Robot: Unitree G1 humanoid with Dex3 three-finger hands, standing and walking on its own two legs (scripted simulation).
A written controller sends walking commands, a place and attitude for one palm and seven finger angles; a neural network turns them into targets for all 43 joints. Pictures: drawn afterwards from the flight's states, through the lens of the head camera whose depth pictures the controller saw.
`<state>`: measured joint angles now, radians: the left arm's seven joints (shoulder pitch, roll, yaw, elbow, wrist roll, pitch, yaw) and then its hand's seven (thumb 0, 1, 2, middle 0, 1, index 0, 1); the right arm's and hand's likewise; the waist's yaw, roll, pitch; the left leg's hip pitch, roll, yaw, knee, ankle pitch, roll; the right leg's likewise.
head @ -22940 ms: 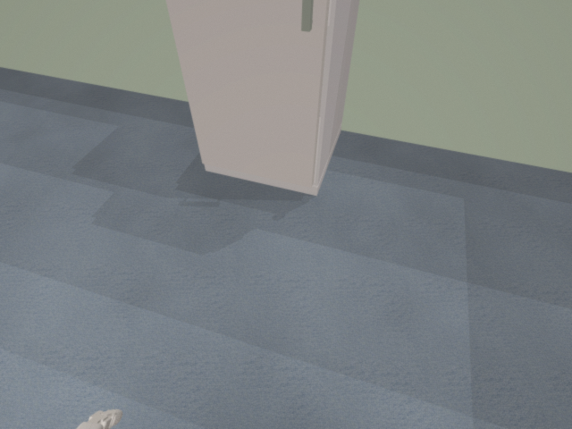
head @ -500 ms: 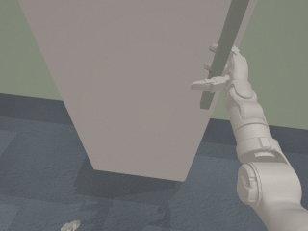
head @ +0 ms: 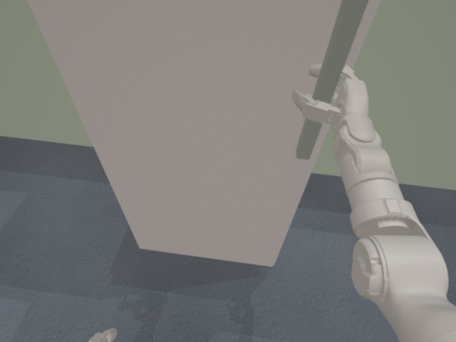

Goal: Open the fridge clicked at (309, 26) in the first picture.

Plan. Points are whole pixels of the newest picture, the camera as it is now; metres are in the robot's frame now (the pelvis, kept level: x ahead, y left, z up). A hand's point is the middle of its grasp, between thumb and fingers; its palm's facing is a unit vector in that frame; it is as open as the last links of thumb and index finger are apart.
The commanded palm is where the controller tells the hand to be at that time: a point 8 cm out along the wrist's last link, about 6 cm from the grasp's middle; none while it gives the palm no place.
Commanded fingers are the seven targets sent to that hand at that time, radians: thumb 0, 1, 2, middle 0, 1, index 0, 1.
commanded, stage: grip the handle and tug to test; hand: right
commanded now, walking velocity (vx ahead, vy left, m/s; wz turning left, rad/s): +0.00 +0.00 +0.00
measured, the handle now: (326, 74) +0.52 -0.10 +0.23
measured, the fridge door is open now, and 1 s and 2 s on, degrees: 0 1 23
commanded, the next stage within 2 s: pull the door a little, standing still in 0.88 s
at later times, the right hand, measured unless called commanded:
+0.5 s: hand (312, 101) +0.47 -0.08 +0.21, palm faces +0.01 +1.00 +0.02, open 5.9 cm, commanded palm +0.44 -0.14 +0.21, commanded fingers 0.00 -0.90 -0.90 0.45 1.40 0.45 1.40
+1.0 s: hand (311, 106) +0.46 -0.08 +0.20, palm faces +0.01 +1.00 +0.02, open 6.1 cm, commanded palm +0.43 -0.13 +0.21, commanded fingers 0.00 -0.90 -0.90 0.45 1.40 0.45 1.40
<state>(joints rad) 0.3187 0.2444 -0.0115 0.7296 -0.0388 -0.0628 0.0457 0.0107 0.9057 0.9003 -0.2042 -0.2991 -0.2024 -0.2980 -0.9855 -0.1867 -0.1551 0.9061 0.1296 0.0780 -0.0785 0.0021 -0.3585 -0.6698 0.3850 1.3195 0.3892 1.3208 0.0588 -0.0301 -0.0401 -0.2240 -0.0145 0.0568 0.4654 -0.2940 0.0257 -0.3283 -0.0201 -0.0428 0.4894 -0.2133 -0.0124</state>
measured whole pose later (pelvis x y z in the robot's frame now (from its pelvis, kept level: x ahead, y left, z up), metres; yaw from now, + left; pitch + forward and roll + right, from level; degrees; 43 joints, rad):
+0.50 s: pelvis +0.00 +0.00 +0.00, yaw +1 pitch +3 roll +0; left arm 0.33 0.25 -0.01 0.72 -0.04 -0.05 0.05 0.01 0.91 0.90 -0.20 -0.30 -0.20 -0.30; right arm -0.94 -0.19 -0.18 0.86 0.13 0.07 -0.06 0.01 -0.64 -0.78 0.37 1.40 0.41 1.40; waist 0.06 -0.03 -0.04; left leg -0.21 -0.02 0.04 0.45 -0.29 0.03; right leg -0.31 -0.03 -0.06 0.48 -0.22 -0.01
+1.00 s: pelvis +0.04 +0.01 +0.00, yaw +2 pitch +2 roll -1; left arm 0.26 0.24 -0.01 0.64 -0.04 0.02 0.03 0.01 0.91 0.90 -0.20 -0.30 -0.20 -0.30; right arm -0.63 -0.14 -0.16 0.36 0.15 0.27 -0.08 0.00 -0.68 -0.73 0.31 1.40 0.34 1.40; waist 0.04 -0.04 -0.06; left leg -0.12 -0.02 0.02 0.40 -0.31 0.03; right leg -0.20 -0.03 -0.08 0.42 -0.24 0.00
